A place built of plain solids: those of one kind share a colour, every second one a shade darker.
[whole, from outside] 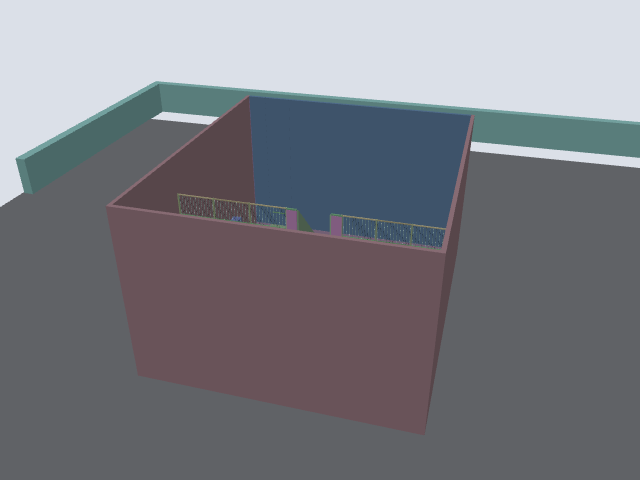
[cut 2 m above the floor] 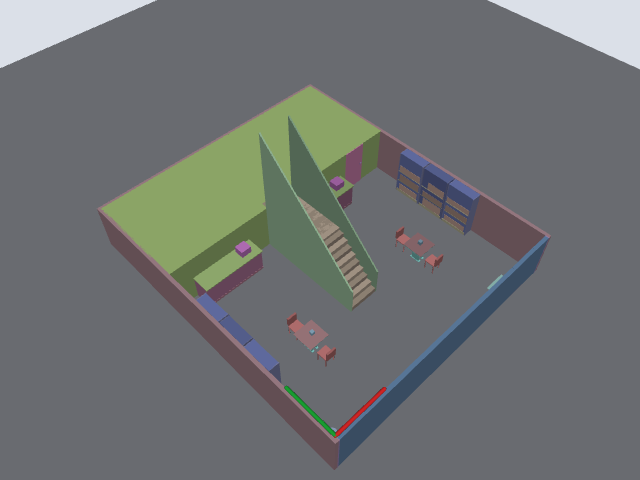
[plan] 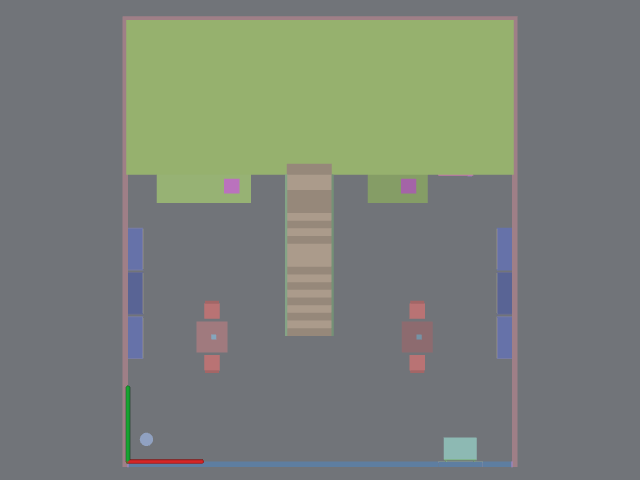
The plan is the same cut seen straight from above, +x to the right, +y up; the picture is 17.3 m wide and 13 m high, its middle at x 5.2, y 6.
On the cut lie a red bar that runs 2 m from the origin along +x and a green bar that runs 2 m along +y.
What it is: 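A tea room at street level behind a glazed front, one room two levels high, with a raised rear level reached by one straight flight, fitted out in the 1990s to 2020s; 10.4 x 11.9 m, 7.10 m high throughout; its front glazed onto the street; the raised level 4.58 m over the floor, over the rear 4.1 m, open to the hall behind a guard 1.0 m high along its edge; a flight of 22 risers of 0.208 m, one straight run, free in the room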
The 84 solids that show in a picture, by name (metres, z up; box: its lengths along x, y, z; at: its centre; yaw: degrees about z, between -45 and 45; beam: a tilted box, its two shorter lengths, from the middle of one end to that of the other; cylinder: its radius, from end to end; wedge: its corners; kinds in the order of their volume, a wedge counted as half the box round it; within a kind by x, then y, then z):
{
 "upper_1": {"box": [10.5, 4.19, 4.63], "at": [5.2, 9.87, 2.26]},
 "street_hedge_1": {"box": [39.8, 0.6, 2.25], "at": [5.2, -16.3, 1.07]},
 "street_hedge_2": {"box": [0.6, 15.85, 2.25], "at": [24.8, -8.07, 1.07]},
 "wall_1": {"box": [0.15, 12.21, 7.15], "at": [-0.07, 5.96, 3.52]},
 "wall_2": {"box": [10.7, 0.15, 7.15], "at": [5.2, 11.98, 3.52]},
 "wall_3": {"box": [0.15, 12.21, 7.15], "at": [10.47, 5.96, 3.52]},
 "stair_step_1": {"box": [1.22, 0.42, 0.26], "at": [4.91, 3.61, 0.08]},
 "stair_step_2": {"box": [1.22, 0.42, 0.47], "at": [4.91, 3.82, 0.18]},
 "stair_step_3": {"box": [1.22, 0.42, 0.68], "at": [4.91, 4.03, 0.29]},
 "stair_step_4": {"box": [1.22, 0.42, 0.88], "at": [4.91, 4.23, 0.39]},
 "stair_step_5": {"box": [1.22, 0.42, 1.09], "at": [4.91, 4.44, 0.5]},
 "stair_step_6": {"box": [1.22, 0.42, 1.3], "at": [4.91, 4.65, 0.6]},
 "stair_step_7": {"box": [1.22, 0.42, 1.51], "at": [4.91, 4.86, 0.71]},
 "stair_step_8": {"box": [1.22, 0.42, 1.72], "at": [4.91, 5.07, 0.81]},
 "stair_step_9": {"box": [1.22, 0.42, 1.93], "at": [4.91, 5.27, 0.91]},
 "stair_step_10": {"box": [1.22, 0.42, 2.14], "at": [4.91, 5.48, 1.02]},
 "stair_step_11": {"box": [1.22, 0.42, 2.34], "at": [4.91, 5.69, 1.12]},
 "stair_step_12": {"box": [1.22, 0.42, 2.55], "at": [4.91, 5.9, 1.23]},
 "stair_step_13": {"box": [1.22, 0.42, 2.76], "at": [4.91, 6.11, 1.33]},
 "stair_step_14": {"box": [1.22, 0.42, 2.97], "at": [4.91, 6.31, 1.44]},
 "stair_step_15": {"box": [1.22, 0.42, 3.18], "at": [4.91, 6.52, 1.54]},
 "stair_step_16": {"box": [1.22, 0.42, 3.39], "at": [4.91, 6.73, 1.64]},
 "stair_step_17": {"box": [1.22, 0.42, 3.6], "at": [4.91, 6.94, 1.75]},
 "stair_step_18": {"box": [1.22, 0.42, 4.01], "at": [4.91, 7.35, 1.96]},
 "stair_step_19": {"box": [1.22, 0.42, 4.22], "at": [4.91, 7.56, 2.06]},
 "stair_step_20": {"box": [1.22, 0.51, 4.43], "at": [4.91, 7.82, 2.17]},
 "window_wall_1": {"box": [8.4, 0.15, 7.15], "at": [4.2, -0.07, 3.52]},
 "window_wall_2": {"box": [1.2, 0.15, 7.15], "at": [9.0, -0.07, 3.52]},
 "window_wall_3": {"box": [0.8, 0.15, 7.15], "at": [10.0, -0.07, 3.52]},
 "shelves_body_1": {"box": [0.4, 1.16, 2.1], "at": [0.2, 3.35, 1.0]},
 "shelves_body_2": {"box": [0.4, 1.16, 2.1], "at": [0.2, 4.55, 1.0]},
 "shelves_body_3": {"box": [0.4, 1.16, 2.1], "at": [0.2, 5.75, 1.0]},
 "shelves_body_4": {"box": [0.4, 1.16, 2.1], "at": [10.2, 3.35, 1.0]},
 "shelves_body_5": {"box": [0.4, 1.16, 2.1], "at": [10.2, 4.55, 1.0]},
 "shelves_body_6": {"box": [0.4, 1.16, 2.1], "at": [10.2, 5.75, 1.0]},
 "counter_1": {"box": [2.51, 0.7, 1.05], "at": [2.06, 7.41, 0.47]},
 "counter_2": {"box": [1.59, 0.7, 1.05], "at": [7.3, 7.41, 0.47]},
 "stair_guard_1": {"wedge": [[4.25, 3.4, -0.02], [4.25, 3.4, 1.16], [4.25, 7.78, -0.02], [4.25, 7.78, 5.54], [4.31, 3.4, -0.02], [4.31, 3.4, 1.16], [4.31, 7.78, -0.02], [4.31, 7.78, 5.54]]},
 "stair_guard_2": {"wedge": [[5.51, 3.4, -0.02], [5.51, 3.4, 1.16], [5.51, 7.78, -0.02], [5.51, 7.78, 5.54], [5.57, 3.4, -0.02], [5.57, 3.4, 1.16], [5.57, 7.78, -0.02], [5.57, 7.78, 5.54]]},
 "shelves_goods_1": {"box": [0.41, 1.04, 0.3], "at": [10.2, 3.35, 0.76]},
 "shelves_goods_2": {"box": [0.41, 0.96, 0.28], "at": [10.2, 3.36, 0.27]},
 "shelves_goods_3": {"box": [0.41, 1.06, 0.26], "at": [10.2, 3.36, 1.22]},
 "shelves_goods_4": {"box": [0.41, 0.79, 0.35], "at": [10.2, 4.44, 1.27]},
 "shelves_goods_5": {"box": [0.41, 0.9, 0.39], "at": [10.2, 4.5, 0.32]},
 "shelves_goods_6": {"box": [0.41, 0.98, 0.26], "at": [10.2, 4.53, 0.74]},
 "shelves_goods_7": {"box": [0.41, 0.92, 0.32], "at": [10.2, 5.73, 0.29]},
 "shelves_goods_8": {"box": [0.41, 0.98, 0.33], "at": [10.2, 5.73, 0.78]},
 "shelves_goods_9": {"box": [0.41, 1.03, 0.31], "at": [10.2, 5.75, 1.24]},
 "shelves_shelf_1": {"box": [0.41, 1.1, 0.18], "at": [10.19, 3.35, 0.04]},
 "shelves_shelf_2": {"box": [0.41, 1.1, 0.18], "at": [10.19, 4.55, 0.04]},
 "shelves_shelf_3": {"box": [0.41, 1.1, 0.18], "at": [10.19, 5.75, 0.04]},
 "stallriser_1": {"box": [8.4, 0.05, 0.35], "at": [4.2, -0.02, 0.12]},
 "counter_top_1": {"box": [2.55, 0.78, 0.04], "at": [2.06, 7.39, 1.02]},
 "counter_top_2": {"box": [1.63, 0.78, 0.04], "at": [7.3, 7.39, 1.02]},
 "shelves_cheek_1": {"box": [0.41, 0.032, 2.1], "at": [0.21, 2.79, 1.0]},
 "shelves_cheek_2": {"box": [0.41, 0.032, 2.1], "at": [10.19, 2.79, 1.0]},
 "shelves_cheek_3": {"box": [0.41, 0.032, 2.1], "at": [10.19, 3.92, 1.0]},
 "shelves_cheek_4": {"box": [0.41, 0.032, 2.1], "at": [10.19, 5.19, 1.0]},
 "till_1": {"box": [0.42, 0.4, 0.33], "at": [2.81, 7.46, 1.16]},
 "till_2": {"box": [0.42, 0.4, 0.33], "at": [7.6, 7.46, 1.16]},
 "side_chair_1": {"box": [0.38, 0.08, 0.38], "at": [2.27, 2.44, 0.65]},
 "side_chair_2": {"box": [0.42, 0.42, 0.04], "at": [2.27, 2.67, 0.43]},
 "side_chair_3": {"box": [0.42, 0.42, 0.04], "at": [2.27, 4.08, 0.43]},
 "side_chair_4": {"box": [0.38, 0.08, 0.38], "at": [2.27, 4.32, 0.65]},
 "side_chair_5": {"box": [0.38, 0.08, 0.38], "at": [7.83, 2.44, 0.65]},
 "side_chair_6": {"box": [0.42, 0.42, 0.04], "at": [7.83, 2.67, 0.43]},
 "side_chair_7": {"box": [0.42, 0.42, 0.04], "at": [7.83, 4.08, 0.43]},
 "side_chair_8": {"box": [0.38, 0.08, 0.38], "at": [7.83, 4.32, 0.65]},
 "service_door_1": {"box": [0.95, 0.03, 2.1], "at": [8.88, 7.75, 1.0]},
 "front_corner_1": {"box": [0.04, 0.17, 7.0], "at": [10.4, -0.07, 3.45]},
 "upper_guard_return_1": {"box": [0.4, 0.06, 0.99], "at": [4.05, 7.8, 5.02]},
 "upper_guard_return_2": {"box": [0.4, 0.06, 0.99], "at": [5.77, 7.8, 5.02]},
 "plant_pot_1": {"cylinder": 0.18, "from": [0.5, 0.6, 0.0], "to": [0.5, 0.6, 0.38]},
 "door_mat_1": {"box": [0.9, 0.6, 0.07], "at": [9.0, 0.35, -0.02]},
 "street_door_kick_1": {"box": [1.2, 0.05, 0.35], "at": [9.0, -0.02, 0.12]},
 "cloth_1": {"box": [0.84, 0.84, 0.012], "at": [2.27, 3.38, 0.75]},
 "cloth_2": {"box": [0.84, 0.84, 0.012], "at": [7.83, 3.38, 0.75]},
 "upper_guard_rail_1": {"box": [1.27, 0.044, 0.044], "at": [0.67, 7.8, 5.55]},
 "upper_guard_rail_2": {"box": [1.27, 0.044, 0.044], "at": [1.94, 7.8, 5.55]},
 "upper_guard_rail_3": {"box": [1.27, 0.044, 0.044], "at": [3.21, 7.8, 5.55]},
 "upper_guard_rail_4": {"box": [1.47, 0.044, 0.044], "at": [6.7, 7.8, 5.55]},
 "upper_guard_rail_5": {"box": [1.47, 0.044, 0.044], "at": [8.17, 7.8, 5.55]},
 "upper_guard_rail_6": {"box": [1.47, 0.044, 0.044], "at": [9.64, 7.8, 5.55]},
 "counter_kick_1": {"box": [2.51, 0.012, 0.15], "at": [2.06, 7.05, 0.03]}
}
